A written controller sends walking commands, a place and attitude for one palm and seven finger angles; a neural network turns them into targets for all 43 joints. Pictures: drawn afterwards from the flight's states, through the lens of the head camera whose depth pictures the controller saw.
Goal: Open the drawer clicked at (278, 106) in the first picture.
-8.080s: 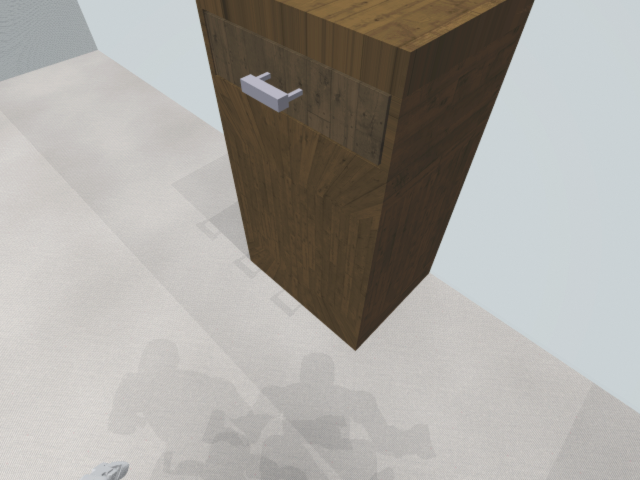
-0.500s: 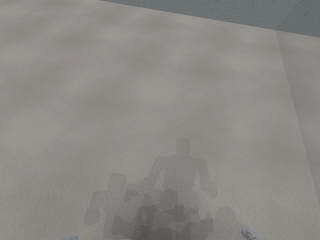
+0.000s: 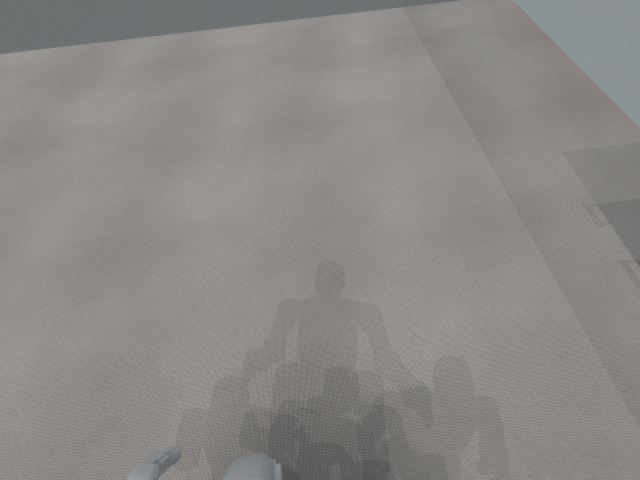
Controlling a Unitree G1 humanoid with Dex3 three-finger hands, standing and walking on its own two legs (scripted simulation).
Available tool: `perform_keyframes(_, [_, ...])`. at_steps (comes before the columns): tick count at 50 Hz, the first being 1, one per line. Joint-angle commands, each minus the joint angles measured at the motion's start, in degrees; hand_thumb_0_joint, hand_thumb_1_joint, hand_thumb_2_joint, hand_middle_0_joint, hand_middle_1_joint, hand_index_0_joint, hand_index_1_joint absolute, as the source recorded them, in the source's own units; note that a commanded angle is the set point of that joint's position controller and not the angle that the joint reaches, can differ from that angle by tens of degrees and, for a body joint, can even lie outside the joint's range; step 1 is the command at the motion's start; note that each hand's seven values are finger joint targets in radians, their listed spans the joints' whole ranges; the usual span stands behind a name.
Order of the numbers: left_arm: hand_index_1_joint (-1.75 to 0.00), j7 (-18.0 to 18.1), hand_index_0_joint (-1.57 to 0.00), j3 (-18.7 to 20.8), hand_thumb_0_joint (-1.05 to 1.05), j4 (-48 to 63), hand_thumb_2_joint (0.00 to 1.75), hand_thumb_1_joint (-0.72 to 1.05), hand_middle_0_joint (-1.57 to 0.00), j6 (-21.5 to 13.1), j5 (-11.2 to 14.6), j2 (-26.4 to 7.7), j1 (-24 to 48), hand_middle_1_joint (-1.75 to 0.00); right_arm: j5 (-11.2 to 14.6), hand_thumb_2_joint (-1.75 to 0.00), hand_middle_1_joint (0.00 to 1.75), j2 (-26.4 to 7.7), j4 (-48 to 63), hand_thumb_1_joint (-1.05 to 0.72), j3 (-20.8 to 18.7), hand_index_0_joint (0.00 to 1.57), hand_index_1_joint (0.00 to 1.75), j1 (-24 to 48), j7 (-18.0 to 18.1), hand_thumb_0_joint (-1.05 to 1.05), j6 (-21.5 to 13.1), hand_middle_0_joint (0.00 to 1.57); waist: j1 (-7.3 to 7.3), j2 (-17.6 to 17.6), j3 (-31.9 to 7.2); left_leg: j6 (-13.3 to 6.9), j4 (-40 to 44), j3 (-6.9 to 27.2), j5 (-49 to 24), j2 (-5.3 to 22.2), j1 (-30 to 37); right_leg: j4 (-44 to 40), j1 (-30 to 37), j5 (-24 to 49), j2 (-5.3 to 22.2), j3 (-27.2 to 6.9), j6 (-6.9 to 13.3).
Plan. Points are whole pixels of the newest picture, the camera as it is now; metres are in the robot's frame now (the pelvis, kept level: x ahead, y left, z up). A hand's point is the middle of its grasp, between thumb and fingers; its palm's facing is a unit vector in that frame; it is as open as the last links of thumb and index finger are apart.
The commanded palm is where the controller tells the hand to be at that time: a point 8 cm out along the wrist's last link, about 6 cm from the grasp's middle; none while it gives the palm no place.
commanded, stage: walk to a spot facing it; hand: left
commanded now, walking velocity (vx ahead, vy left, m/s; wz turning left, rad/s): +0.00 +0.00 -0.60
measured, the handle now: out of the picture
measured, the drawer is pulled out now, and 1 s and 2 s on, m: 0.00 0.00 0.00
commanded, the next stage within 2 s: turn to face it in 1.34 s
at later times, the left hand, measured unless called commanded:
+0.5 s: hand out of the picture +0.12 +0.22 -0.16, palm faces -0.23 -0.96 -0.19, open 7.4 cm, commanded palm none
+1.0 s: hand (345, 357) +0.32 -0.01 -0.15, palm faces -0.57 -0.80 -0.19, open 7.3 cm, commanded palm none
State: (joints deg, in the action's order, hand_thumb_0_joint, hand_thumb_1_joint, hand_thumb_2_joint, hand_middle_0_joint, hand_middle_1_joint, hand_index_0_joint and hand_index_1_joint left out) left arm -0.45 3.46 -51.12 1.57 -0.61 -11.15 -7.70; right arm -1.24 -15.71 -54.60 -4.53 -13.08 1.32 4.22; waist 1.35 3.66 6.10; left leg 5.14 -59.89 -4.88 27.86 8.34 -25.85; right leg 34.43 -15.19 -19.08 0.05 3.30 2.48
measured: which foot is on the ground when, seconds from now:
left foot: up 0.00-0.36, down 0.38-0.86, up 0.88-1.00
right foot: down 0.00-0.38, up 0.40-0.84, down 0.86-1.00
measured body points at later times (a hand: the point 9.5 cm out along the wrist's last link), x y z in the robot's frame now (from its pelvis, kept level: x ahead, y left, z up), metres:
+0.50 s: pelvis +0.01 +0.03 +0.01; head +0.03 +0.05 +0.46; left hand +0.14 +0.27 -0.14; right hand +0.02 -0.24 -0.11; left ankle +0.03 +0.13 -0.73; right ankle -0.02 -0.09 -0.66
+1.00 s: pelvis +0.11 -0.09 +0.00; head +0.14 -0.12 +0.45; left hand +0.34 +0.03 -0.14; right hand -0.06 -0.28 -0.15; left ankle +0.14 +0.06 -0.64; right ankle +0.08 -0.19 -0.73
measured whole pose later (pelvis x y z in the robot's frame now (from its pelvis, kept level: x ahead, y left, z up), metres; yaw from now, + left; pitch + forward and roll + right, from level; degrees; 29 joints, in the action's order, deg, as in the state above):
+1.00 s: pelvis +0.11 -0.09 +0.00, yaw -34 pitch -1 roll -1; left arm -1.1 2.8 -54.3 -2.3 -0.6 -10.6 -6.4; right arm -1.6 -12.3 -59.8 -3.4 -19.2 0.0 0.6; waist 3.0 1.4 5.5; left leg 3.8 -69.5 -5.3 22.1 10.5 -25.7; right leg 33.0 -17.2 -15.0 0.3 6.4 2.0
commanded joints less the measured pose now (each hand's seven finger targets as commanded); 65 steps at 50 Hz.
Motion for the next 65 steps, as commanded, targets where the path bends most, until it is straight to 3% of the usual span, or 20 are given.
perform_keyframes(1, [-0.3,1.32,-0.2,2.71,0.0,3.04,0.9,0.9,-0.2,-0.81,-0.21,-11.76,-1.6,-0.3,-0.03,-0.9,0.3,-3.33,5.43,-0.9,-0.27,0.2,0.3,1.91,0.06,0.0,-2.34,0.2,-1.48,-11.55,-8.14,1.11,-4.24,3.23,-5.47,-0.67,-6.6,-11.78,9.49,37.22,13.09,-14.21,6.51])
perform_keyframes(11, [-0.3,1.26,-0.2,3.26,0.0,2.89,0.9,0.9,-0.2,-0.45,-0.67,-13.71,-3.8,-0.3,0.59,-0.9,0.3,-3.43,7.88,-0.9,0.05,0.2,0.3,6.28,0.15,0.0,-2.82,0.2,-2.94,-11.88,-8.06,0.49,9.15,3.77,-3.36,-4.33,-2.47,-12.46,8.51,28.96,12.63,-24.53,8.94])
perform_keyframes(17, [-0.3,0.35,-0.2,3.19,0.0,3.66,0.9,0.9,-0.2,-0.03,-0.2,-13.12,-0.38,-0.3,0.44,-0.9,0.3,-3.37,6.55,-0.9,0.4,0.2,0.3,-1.96,0.24,0.0,-4.64,0.2,0.53,-11.54,-9.13,-2.23,33.77,1.89,-8.51,-6.96,19.31,-10.53,-5.03,-2.01,6.69,-27.58,4.51])
perform_keyframes(18, [-0.3,-0.12,-0.2,2.46,0.0,4.82,0.9,0.9,-0.2,0.13,0.06,-10.04,-0.16,-0.3,0.09,-0.9,0.3,-6.79,5.86,-0.9,-0.11,0.2,0.3,-5.0,0.67,0.0,-5.26,0.2,2.02,-1.95,-9.07,-4.67,41.68,9.85,-1.19,0.34,29.63,-3.21,-17.1,-11.62,0.67,-22.61,1.35])
perform_keyframes(19, [-0.3,-0.95,-0.2,1.89,0.0,6.45,0.9,0.9,-0.2,0.16,0.28,-6.54,-0.06,-0.3,-0.78,-0.9,0.3,-13.33,6.05,-0.9,-1.42,0.2,0.3,-7.79,0.72,0.0,-5.17,0.2,3.56,15.7,-7.15,-9.84,50.23,29.08,14.77,16.2,31.67,13.52,-27.69,-17.09,-7.04,-10.51,-2.13])
perform_keyframes(20, [-0.3,-1.34,-0.2,2.66,0.0,7.37,0.9,0.9,-0.2,-0.09,-0.56,-9.3,2.79,-0.3,-0.46,-0.9,0.3,-13.49,6.39,-0.9,-1.29,0.2,0.3,-6.61,0.64,0.0,-5.26,0.2,3.82,13.35,-3.38,-13.16,54.65,33.73,20.27,23.0,22.28,23.03,-27.27,-13.51,-0.65,-7.95,-2.91])
perform_keyframes(22, [-0.3,-2.48,-0.2,3.48,0.0,5.38,0.9,0.9,-0.2,-0.17,-1.32,-9.86,2.02,-0.3,-0.45,-0.9,0.3,-8.56,7.22,-0.9,0.09,0.2,0.3,-1.84,0.32,0.0,-5.84,0.2,0.48,4.53,0.69,-11.34,54.17,23.91,16.0,16.62,14.65,30.67,-23.99,-6.33,1.32,-6.07,-3.51])
perform_keyframes(25, [-0.3,-3.13,-0.2,2.82,0.0,3.07,0.9,0.9,-0.2,0.26,-1.31,-6.72,-1.5,-0.3,-0.21,-0.9,0.3,-5.75,6.44,-0.9,0.75,0.2,0.3,-2.04,0.49,0.0,-6.82,0.2,-1.14,4.44,-0.52,-8.84,51.2,8.82,0.09,10.18,16.43,33.94,-23.18,2.93,2.57,-3.68,-4.85])
perform_keyframes(38, [-0.3,-3.42,-0.2,0.86,0.0,3.94,0.9,0.9,-0.2,-0.99,-1.04,-2.77,9.66,-0.3,-0.89,-0.9,0.3,-5.84,-0.66,-0.9,-0.62,0.2,0.3,-12.69,-0.45,0.0,-7.45,0.2,2.34,7.4,0.03,-9.49,43.22,-6.54,-25.37,13.97,23.35,6.91,-14.89,2.0,3.93,4.26,-3.41])
perform_keyframes(40, [-0.3,-3.08,-0.2,1.28,0.0,1.81,0.9,0.9,-0.2,-2.01,-1.03,-4.24,3.02,-0.3,-0.64,-0.9,0.3,-6.96,-0.59,-0.9,-0.89,0.2,0.3,-11.27,-0.55,0.0,-7.41,0.2,-1.44,4.75,-4.4,-7.87,32.07,-10.01,-38.3,12.85,22.8,-0.19,-3.11,1.66,0.72,6.67,-1.39])
perform_keyframes(41, [-0.3,-2.64,-0.2,1.86,0.0,-1.33,0.9,0.9,-0.2,-2.79,-1.09,-7.04,-6.7,-0.3,-0.37,-0.9,0.3,-7.06,-0.3,-0.9,-0.69,0.2,0.3,-10.41,-0.89,0.0,-7.38,0.2,-6.36,-0.07,-9.52,-5.62,18.5,-13.32,-42.41,10.08,18.5,-5.32,10.62,4.88,-1.69,7.96,-0.22])
perform_keyframes(42, [-0.3,-1.8,-0.2,3.55,0.0,-4.28,0.9,0.9,-0.2,-3.85,-1.3,-13.7,-16.42,-0.3,0.55,-0.9,0.3,-3.83,0.93,-0.9,0.13,0.2,0.3,-10.38,-1.71,0.0,-7.41,0.2,-10.35,-11.77,-16.75,-3.34,2.58,-13.45,-23.82,6.36,2.09,-8.38,28.9,2.78,9.54,-5.58,3.15])
perform_keyframes(43, [-0.3,-0.81,-0.2,4.65,0.0,-5.95,0.9,0.9,-0.2,-3.98,-0.11,-19.32,-21.49,-0.3,0.92,-0.9,0.3,-0.53,4.18,-0.9,1.03,0.2,0.3,-7.42,-1.45,0.0,-7.61,0.2,-10.79,-20.08,-19.87,-1.12,-12.6,-7.67,7.39,-1.01,-13.79,-13.28,35.95,11.29,23.96,-30.59,9.01])
perform_keyframes(46, [-0.3,0.37,-0.2,3.21,0.0,-3.4,0.9,0.9,-0.2,-3.63,0.34,-13.57,-10.32,-0.3,0.2,-0.9,0.3,-2.45,3.39,-0.9,0.31,0.2,0.3,-0.44,-0.83,0.0,-7.41,0.2,-6.52,-7.26,-9.12,-2.57,-17.04,3.47,-4.69,3.85,-15.29,-18.91,16.39,3.3,22.1,-24.87,9.37])
perform_keyframes(50, [-0.3,0.72,-0.2,1.31,0.0,-3.25,0.9,0.9,-0.2,-4.79,-0.7,-8.79,-3.97,-0.3,-0.82,-0.9,0.3,0.53,-0.68,-0.9,0.75,0.2,0.3,-7.55,-1.32,0.0,-5.31,0.2,0.25,-10.64,-5.88,-0.89,-4.56,0.33,-10.18,2.87,-5.78,-20.17,2.82,13.85,14.14,-9.64,6.24])
perform_keyframes(59, [-0.3,0.84,-0.2,1.13,0.0,-6.3,0.9,0.9,-0.2,-5.46,-0.66,-9.27,-7.11,-0.3,-0.18,-0.9,0.3,0.93,2.65,-0.9,0.7,0.2,0.3,2.25,-3.04,0.0,-6.82,0.2,-1.44,-10.84,-0.88,-2.01,19.74,-1.38,-16.18,-0.38,0.57,-21.47,3.46,6.0,13.95,-10.33,6.35])
perform_keyframes(62, [-0.3,0.91,-0.2,1.34,0.0,-6.8,0.9,0.9,-0.2,-5.01,-0.41,-9.08,-6.94,-0.3,-0.41,-0.9,0.3,-0.72,0.57,-0.9,0.11,0.2,0.3,-4.02,-2.45,0.0,-7.73,0.2,1.99,-5.49,-2.04,-2.57,28.63,-3.29,-17.35,-2.98,14.64,-11.51,-0.16,9.29,11.08,-8.32,4.22])
perform_keyframes(63, [-0.3,0.72,-0.2,1.09,0.0,-6.42,0.9,0.9,-0.2,-4.84,-0.23,-6.85,-7.81,-0.3,-0.89,-0.9,0.3,-4.23,-1.7,-0.9,-0.63,0.2,0.3,-11.01,-1.79,0.0,-8.3,0.2,4.41,2.47,-5.96,-4.21,33.51,3.07,-15.27,1.03,24.87,2.18,-4.71,11.28,6.43,-5.87,2.16])
perform_keyframes(64, [-0.3,0.22,-0.2,0.48,0.0,-5.48,0.9,0.9,-0.2,-4.55,0.37,-2.98,-10.51,-0.3,-1.68,-0.9,0.3,-10.62,-2.89,-0.9,-2.04,0.2,0.3,-17.07,-1.32,0.0,-8.4,0.2,5.34,17.48,-10.01,-9.07,41.41,21.19,-11.48,16.19,33.05,20.58,-15.62,-7.28,-0.74,1.94,-1.0])
perform_keyframes(65, [-0.3,0.49,-0.2,0.25,0.0,-4.56,0.9,0.9,-0.2,-4.34,-0.23,-4.58,-8.01,-0.3,-1.23,-0.9,0.3,-9.65,-3.61,-0.9,-1.31,0.2,0.3,-17.92,-0.67,0.0,-7.81,0.2,6.04,18.06,-10.97,-10.32,47.55,28.42,-6.37,20.55,31.25,32.07,-19.29,-13.99,-0.72,-2.4,-1.02])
